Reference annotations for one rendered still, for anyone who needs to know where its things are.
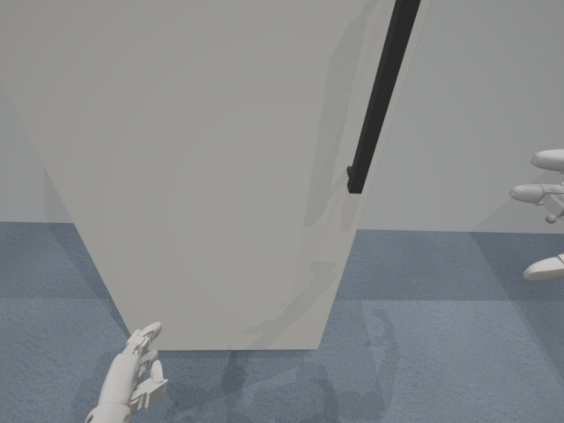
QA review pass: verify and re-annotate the left robot hand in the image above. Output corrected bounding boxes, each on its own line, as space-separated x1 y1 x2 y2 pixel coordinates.
98 322 167 416

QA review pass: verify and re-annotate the fridge door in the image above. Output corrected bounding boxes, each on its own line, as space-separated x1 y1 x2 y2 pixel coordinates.
0 0 432 351

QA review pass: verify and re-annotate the handle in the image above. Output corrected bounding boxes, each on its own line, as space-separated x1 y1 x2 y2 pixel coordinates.
346 0 421 194

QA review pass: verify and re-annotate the right robot hand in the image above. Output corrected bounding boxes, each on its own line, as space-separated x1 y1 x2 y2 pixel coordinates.
509 149 564 281

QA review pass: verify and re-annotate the robot left forearm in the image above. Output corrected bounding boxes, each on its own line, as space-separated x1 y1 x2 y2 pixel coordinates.
85 403 131 423

